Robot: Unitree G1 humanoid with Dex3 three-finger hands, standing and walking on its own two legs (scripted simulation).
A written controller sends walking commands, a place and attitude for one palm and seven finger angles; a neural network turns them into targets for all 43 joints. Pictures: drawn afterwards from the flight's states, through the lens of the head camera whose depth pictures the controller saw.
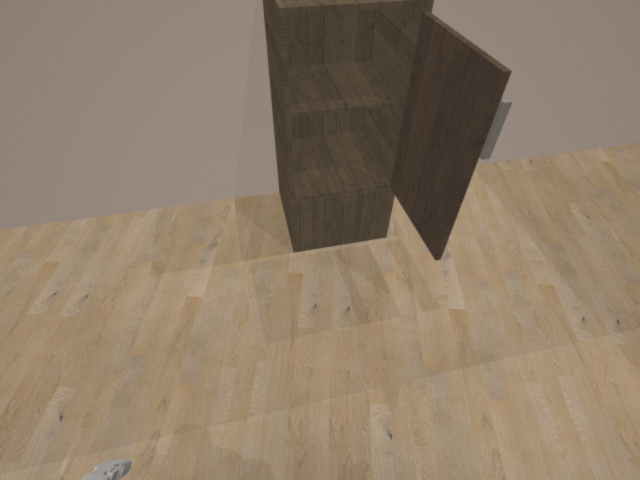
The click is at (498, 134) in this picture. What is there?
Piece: cupboard door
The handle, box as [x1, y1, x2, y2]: [479, 97, 511, 159]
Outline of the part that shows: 506,97 501,98 479,157 481,159 489,158 511,104 511,101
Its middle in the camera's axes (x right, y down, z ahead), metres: +0.40 -0.26 +0.93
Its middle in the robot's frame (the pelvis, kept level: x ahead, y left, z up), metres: +0.89 -0.36 -0.03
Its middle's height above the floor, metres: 0.74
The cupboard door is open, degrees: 93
